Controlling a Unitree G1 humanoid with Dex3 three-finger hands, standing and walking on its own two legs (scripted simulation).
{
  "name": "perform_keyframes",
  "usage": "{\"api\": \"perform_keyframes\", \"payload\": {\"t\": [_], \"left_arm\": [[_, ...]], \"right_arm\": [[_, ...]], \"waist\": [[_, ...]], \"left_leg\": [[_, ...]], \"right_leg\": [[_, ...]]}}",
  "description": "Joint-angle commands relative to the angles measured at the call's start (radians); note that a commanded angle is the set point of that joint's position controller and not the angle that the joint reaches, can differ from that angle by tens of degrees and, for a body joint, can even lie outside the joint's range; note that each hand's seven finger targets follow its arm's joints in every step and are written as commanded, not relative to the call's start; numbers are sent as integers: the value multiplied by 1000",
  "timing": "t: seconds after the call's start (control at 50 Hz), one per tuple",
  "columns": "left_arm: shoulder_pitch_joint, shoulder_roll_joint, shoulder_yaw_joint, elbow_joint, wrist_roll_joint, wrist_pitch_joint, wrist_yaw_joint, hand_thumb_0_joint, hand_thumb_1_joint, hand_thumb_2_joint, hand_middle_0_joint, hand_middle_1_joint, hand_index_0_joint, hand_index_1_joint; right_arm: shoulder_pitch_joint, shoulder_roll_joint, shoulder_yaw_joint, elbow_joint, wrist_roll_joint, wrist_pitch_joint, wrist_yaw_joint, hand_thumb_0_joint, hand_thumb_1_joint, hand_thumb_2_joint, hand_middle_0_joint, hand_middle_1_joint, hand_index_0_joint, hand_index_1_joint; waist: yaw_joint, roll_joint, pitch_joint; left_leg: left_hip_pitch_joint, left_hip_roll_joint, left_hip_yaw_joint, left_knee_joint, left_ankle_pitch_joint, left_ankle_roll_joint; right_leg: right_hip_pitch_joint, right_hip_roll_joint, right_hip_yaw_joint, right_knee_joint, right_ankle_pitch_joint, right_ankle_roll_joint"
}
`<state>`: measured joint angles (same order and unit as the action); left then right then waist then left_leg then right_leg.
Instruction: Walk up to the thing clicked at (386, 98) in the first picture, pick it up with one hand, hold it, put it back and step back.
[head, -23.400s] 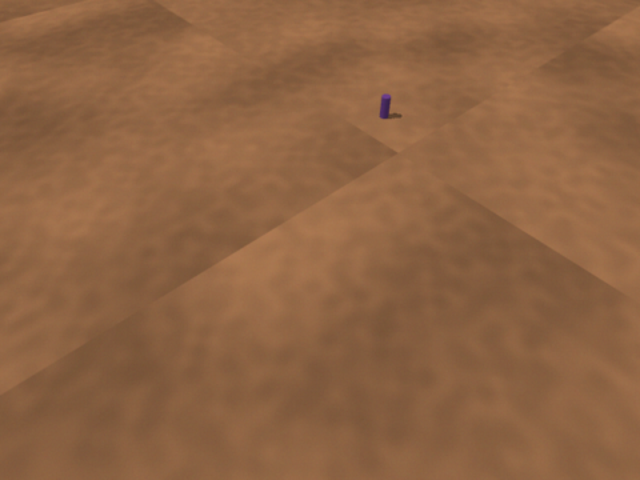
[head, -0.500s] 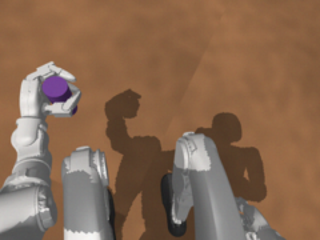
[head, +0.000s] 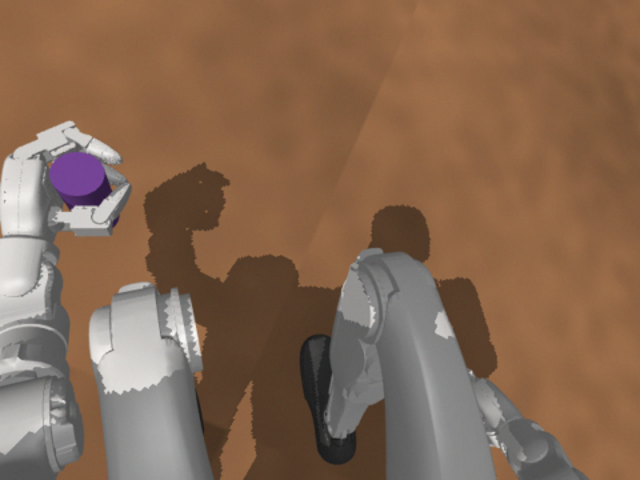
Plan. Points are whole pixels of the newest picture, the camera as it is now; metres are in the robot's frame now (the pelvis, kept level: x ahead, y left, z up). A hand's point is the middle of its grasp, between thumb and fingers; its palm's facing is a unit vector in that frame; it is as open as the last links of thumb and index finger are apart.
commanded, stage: crouch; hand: left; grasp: from the side
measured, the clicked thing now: (89, 196) +0.44 +0.22 -0.12
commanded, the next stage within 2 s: lower in 0.06 s
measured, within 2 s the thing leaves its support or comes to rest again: rests again in 1.56 s
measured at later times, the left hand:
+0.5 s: hand (110, 211) +0.43 +0.21 -0.16, palm faces -0.03 -1.00 +0.02, open 6.5 cm
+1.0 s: hand (119, 219) +0.43 +0.20 -0.20, palm faces -0.02 -1.00 +0.03, open 6.5 cm
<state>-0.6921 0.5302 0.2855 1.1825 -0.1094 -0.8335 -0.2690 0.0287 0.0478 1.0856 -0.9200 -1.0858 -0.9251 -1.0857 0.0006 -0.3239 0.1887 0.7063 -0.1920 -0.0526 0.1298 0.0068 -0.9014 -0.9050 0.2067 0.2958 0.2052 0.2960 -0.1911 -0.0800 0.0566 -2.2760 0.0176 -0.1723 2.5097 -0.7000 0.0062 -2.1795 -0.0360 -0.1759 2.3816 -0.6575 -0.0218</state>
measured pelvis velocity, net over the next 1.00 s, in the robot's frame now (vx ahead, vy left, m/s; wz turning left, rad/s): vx -0.01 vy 0.02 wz -0.11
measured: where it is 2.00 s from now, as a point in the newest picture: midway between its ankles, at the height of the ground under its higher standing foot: (261, 443)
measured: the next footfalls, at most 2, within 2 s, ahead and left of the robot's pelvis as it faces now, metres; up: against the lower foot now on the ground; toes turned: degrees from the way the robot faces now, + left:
none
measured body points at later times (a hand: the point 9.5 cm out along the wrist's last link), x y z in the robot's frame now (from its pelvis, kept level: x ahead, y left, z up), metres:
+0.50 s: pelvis -0.01 +0.00 -0.01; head +0.23 +0.14 +0.34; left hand +0.43 +0.26 -0.16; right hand +0.12 -0.26 -0.07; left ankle +0.08 +0.12 -0.28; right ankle +0.11 -0.11 -0.28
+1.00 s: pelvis -0.01 +0.02 -0.01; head +0.24 +0.18 +0.31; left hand +0.43 +0.26 -0.20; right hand +0.13 -0.24 -0.06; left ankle +0.08 +0.12 -0.28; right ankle +0.11 -0.11 -0.28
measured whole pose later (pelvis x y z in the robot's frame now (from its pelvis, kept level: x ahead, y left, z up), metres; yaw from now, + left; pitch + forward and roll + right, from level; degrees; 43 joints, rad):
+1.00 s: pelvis -0.01 +0.02 -0.01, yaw -7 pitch +15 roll -18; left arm -0.68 0.78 0.34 1.43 -0.11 -1.06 -0.18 0.03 0.04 1.10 -0.93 -1.07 -0.94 -1.07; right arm -0.17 -0.36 0.50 0.59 -0.34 -0.04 0.14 0.00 -0.90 -0.90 0.21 0.30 0.21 0.30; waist -0.27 -0.25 0.29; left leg -2.22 0.02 -0.34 2.63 -0.72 0.02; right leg -2.05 0.02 -0.30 2.36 -0.61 0.03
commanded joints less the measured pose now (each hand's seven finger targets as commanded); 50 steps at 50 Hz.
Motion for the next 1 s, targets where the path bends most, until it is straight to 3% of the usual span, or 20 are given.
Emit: {"api": "perform_keyframes", "payload": {"t": [0.0,0.04,0.14,0.18,0.22,0.26,0.28,0.32,0.4,0.44,0.46,0.48,0.6,0.78,0.86,0.98], "left_arm": [[-289,118,33,-183,-27,-101,4,0,592,1251,-1304,-1333,-1299,-1336],[-299,117,35,-190,-41,-106,8,0,604,1270,-1300,-1343,-1296,-1346],[-342,144,21,-211,-32,-128,26,0,621,1278,-1317,-1344,-1310,-1349],[-307,160,21,-189,-22,-134,28,0,562,1269,-1352,-1396,-1352,-1394],[-292,137,-1,-112,-21,-139,24,0,538,1269,-1359,-1400,-1358,-1401],[-276,173,27,-85,-25,-154,22,0,523,1254,-1358,-1386,-1356,-1387],[-268,166,20,-73,-29,-161,18,0,519,1262,-1335,-1383,-1334,-1383],[-267,215,53,-62,-33,-176,26,0,498,1244,-1353,-1382,-1351,-1383],[-308,222,37,-56,-46,-211,20,0,584,1279,-1372,-1405,-1372,-1403],[-288,269,67,-27,-41,-230,25,0,603,1291,-1362,-1397,-1359,-1398],[-317,261,41,-45,-39,-243,20,0,596,1290,-1371,-1405,-1370,-1404],[-333,270,45,-33,-40,-250,19,0,610,1293,-1371,-1407,-1372,-1405],[-280,307,75,35,-37,-273,38,0,609,1269,-1326,-1361,-1323,-1362],[-249,335,37,55,-16,-302,53,0,666,1329,-1336,-1402,-1338,-1401],[-240,359,59,65,-22,-309,72,0,644,1309,-1321,-1386,-1323,-1384],[-262,392,88,82,-27,-337,106,0,639,1344,-1341,-1406,-1343,-1406]], "right_arm": [[127,-279,-62,-36,-2,2,-10,0,-893,-904,200,300,200,300],[129,-282,-52,-34,-6,3,-8,0,-890,-903,200,300,200,300],[102,-291,-33,-36,-14,3,-8,0,-894,-905,200,300,200,300],[85,-299,-25,-54,-19,4,-8,0,-905,-905,199,300,199,300],[85,-303,-9,-41,-22,5,-6,0,-907,-906,199,300,199,300],[74,-316,7,-52,-29,8,-7,0,-911,-907,199,300,199,300],[78,-318,19,-50,-34,9,-5,0,-905,-906,199,300,199,300],[41,-333,31,-78,-40,10,-5,0,-911,-906,200,300,200,300],[25,-337,61,-69,-56,7,-4,0,-905,-905,200,300,200,300],[-14,-346,73,-98,-61,3,-6,0,-902,-905,200,300,200,300],[-23,-343,81,-95,-66,2,-7,0,-908,-906,200,300,200,300],[-1,-345,90,-74,-71,3,-7,0,-909,-906,200,300,200,300],[-55,-374,120,-93,-96,6,-12,0,-906,-906,200,300,200,300],[-79,-390,166,-95,-126,13,-14,0,-896,-904,200,300,200,300],[-98,-404,181,-103,-135,21,-15,0,-893,-902,200,300,200,300],[-120,-407,207,-123,-148,26,-14,0,-884,-901,200,300,200,300]], "waist": [[-45,274,-645],[-57,282,-660],[-75,338,-611],[-77,337,-608],[-101,314,-557],[-106,307,-546],[-109,312,-554],[-103,320,-546],[-130,349,-529],[-129,317,-509],[-140,332,-497],[-153,346,-497],[-150,364,-452],[-180,396,-434],[-184,412,-402],[-205,379,-349]], "left_leg": [[416,-7,51,-265,140,-1],[429,-7,47,-256,145,-1],[437,-1,29,-269,111,-10],[445,2,24,-261,121,-9],[424,4,17,-253,119,-8],[427,6,5,-247,133,-9],[457,9,-3,-246,172,-14],[469,13,-17,-252,160,-18],[464,14,-18,-234,138,-18],[428,17,-17,-219,100,-10],[429,17,-15,-213,96,-9],[439,19,-21,-211,104,-12],[477,29,-49,-213,129,-24],[527,39,-88,-206,199,-34],[550,47,-115,-218,206,-41],[483,46,-120,-212,126,-34]], "right_leg": [[351,72,-23,-216,190,-8],[368,75,-27,-218,199,-5],[326,75,-42,-205,171,-11],[326,77,-45,-202,179,-9],[316,78,-53,-200,183,-8],[336,81,-63,-200,193,-6],[345,82,-70,-193,221,-6],[336,84,-77,-187,205,-7],[358,89,-81,-192,203,-5],[377,93,-80,-201,178,-2],[376,92,-78,-203,182,-1],[379,94,-84,-201,195,0],[371,97,-108,-189,210,0],[394,106,-140,-174,269,6],[378,107,-151,-165,270,6],[390,117,-159,-180,228,9]]}}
